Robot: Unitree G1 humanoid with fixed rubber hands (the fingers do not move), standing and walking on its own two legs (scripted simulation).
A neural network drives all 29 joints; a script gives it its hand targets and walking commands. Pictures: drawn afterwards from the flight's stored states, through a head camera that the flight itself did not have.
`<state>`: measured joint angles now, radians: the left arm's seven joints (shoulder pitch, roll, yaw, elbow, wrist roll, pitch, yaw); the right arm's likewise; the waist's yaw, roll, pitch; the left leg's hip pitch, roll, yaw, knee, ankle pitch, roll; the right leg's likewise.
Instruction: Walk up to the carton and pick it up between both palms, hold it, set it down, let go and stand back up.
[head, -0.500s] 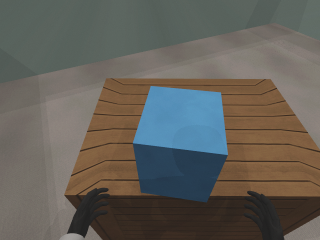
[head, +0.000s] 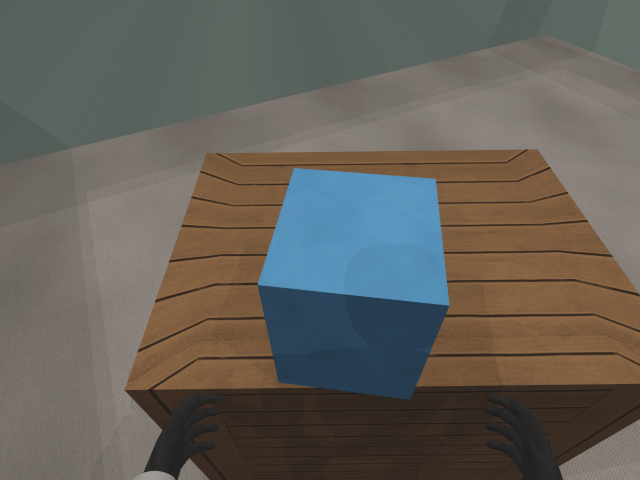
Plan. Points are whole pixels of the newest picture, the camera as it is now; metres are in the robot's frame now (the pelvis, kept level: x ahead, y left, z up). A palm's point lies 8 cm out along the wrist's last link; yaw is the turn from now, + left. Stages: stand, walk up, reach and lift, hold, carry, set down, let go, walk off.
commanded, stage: set down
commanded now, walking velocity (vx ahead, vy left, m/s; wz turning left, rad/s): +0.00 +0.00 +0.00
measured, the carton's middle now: (353, 285) +0.38 +0.00 +0.02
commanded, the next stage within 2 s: let go in 0.76 s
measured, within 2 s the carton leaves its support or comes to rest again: neither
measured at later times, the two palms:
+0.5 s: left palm (171, 476) +0.15 +0.22 -0.07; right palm out of the picture +0.16 -0.22 -0.06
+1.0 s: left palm (181, 475) +0.15 +0.21 -0.08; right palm out of the picture +0.16 -0.23 -0.08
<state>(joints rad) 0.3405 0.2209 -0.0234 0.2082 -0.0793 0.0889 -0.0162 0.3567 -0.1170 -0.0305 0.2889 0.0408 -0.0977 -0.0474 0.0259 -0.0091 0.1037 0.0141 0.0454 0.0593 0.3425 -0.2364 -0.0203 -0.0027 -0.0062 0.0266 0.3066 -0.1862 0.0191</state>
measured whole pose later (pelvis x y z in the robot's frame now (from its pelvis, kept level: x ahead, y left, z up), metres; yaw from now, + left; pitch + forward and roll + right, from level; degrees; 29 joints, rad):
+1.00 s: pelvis +0.00 -0.01 +0.00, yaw +1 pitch -6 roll +0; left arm 0.20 0.19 0.01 0.50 0.00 0.13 -0.01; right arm 0.17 -0.16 -0.04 0.72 -0.02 -0.21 0.00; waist 0.02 -0.02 0.09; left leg -0.04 0.05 0.04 0.39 -0.25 -0.03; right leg -0.05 0.00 0.01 0.37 -0.22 0.01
